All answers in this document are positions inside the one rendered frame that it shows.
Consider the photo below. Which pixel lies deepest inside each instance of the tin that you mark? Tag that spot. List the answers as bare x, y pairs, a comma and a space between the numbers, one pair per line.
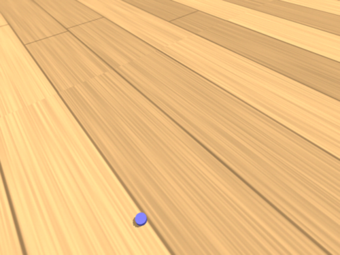
141, 218

